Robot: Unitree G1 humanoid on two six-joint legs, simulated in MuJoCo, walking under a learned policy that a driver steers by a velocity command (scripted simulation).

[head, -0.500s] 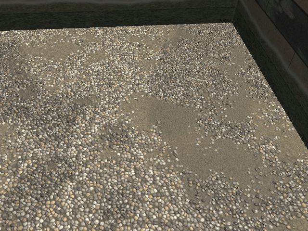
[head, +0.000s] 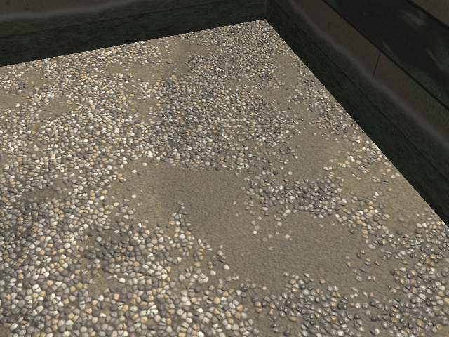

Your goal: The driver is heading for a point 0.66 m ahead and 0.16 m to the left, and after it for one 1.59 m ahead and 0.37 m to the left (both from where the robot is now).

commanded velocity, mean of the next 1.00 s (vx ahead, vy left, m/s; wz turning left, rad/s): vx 0.50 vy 0.00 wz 0.40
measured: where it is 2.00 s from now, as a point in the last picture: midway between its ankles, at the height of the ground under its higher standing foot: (115, 217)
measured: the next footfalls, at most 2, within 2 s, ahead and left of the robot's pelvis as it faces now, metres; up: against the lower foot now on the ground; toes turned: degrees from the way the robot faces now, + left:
right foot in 0.16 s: +0.29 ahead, -0.15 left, -0.18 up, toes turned -1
left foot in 0.62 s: +0.55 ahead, +0.16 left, -0.18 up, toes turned +15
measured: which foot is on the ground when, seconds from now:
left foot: down 0.00-0.18, up 0.20-0.60, down 0.62-1.00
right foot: up 0.00-0.14, down 0.16-0.62, up 0.64-1.00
